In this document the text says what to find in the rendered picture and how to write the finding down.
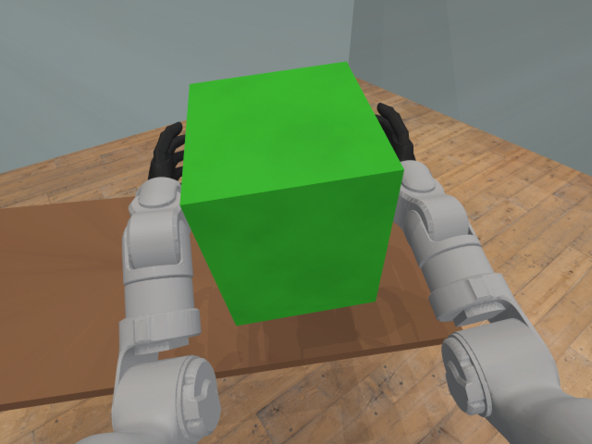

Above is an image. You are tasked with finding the left robot forearm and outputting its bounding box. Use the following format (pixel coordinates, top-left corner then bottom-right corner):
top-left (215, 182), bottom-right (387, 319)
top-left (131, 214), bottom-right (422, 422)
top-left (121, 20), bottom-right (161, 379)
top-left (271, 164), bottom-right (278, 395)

top-left (112, 177), bottom-right (202, 430)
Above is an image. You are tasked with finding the robot left upper arm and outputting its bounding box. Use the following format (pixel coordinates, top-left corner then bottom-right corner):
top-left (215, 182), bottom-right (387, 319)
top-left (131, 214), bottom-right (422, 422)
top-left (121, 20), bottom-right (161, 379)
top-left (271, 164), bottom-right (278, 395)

top-left (75, 355), bottom-right (221, 444)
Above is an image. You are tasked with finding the robot right hand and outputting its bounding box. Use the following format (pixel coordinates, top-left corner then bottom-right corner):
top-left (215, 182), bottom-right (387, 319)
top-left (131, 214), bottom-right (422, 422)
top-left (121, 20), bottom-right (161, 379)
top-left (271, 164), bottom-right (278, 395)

top-left (375, 103), bottom-right (416, 162)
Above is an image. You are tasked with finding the carton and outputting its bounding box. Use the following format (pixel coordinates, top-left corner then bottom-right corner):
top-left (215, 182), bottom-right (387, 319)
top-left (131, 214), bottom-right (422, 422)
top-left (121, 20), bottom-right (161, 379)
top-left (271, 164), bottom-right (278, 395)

top-left (179, 61), bottom-right (404, 326)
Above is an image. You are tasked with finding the table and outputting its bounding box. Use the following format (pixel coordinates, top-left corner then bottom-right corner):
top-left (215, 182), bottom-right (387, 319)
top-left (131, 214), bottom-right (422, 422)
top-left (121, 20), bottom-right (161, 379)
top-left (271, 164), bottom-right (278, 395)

top-left (0, 196), bottom-right (463, 412)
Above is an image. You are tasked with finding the robot right upper arm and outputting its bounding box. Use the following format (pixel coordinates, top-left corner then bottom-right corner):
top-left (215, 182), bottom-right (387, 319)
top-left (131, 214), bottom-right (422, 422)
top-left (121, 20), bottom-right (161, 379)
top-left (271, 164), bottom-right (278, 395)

top-left (441, 318), bottom-right (592, 444)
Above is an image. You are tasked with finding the robot left hand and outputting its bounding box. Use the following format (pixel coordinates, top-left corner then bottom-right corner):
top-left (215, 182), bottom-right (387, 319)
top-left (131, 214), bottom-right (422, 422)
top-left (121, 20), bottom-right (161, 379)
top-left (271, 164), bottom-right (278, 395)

top-left (148, 122), bottom-right (186, 184)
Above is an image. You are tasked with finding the right robot forearm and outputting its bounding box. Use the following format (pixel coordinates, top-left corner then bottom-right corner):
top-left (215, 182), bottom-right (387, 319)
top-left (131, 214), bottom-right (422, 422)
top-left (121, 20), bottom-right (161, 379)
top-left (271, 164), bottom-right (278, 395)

top-left (393, 160), bottom-right (561, 386)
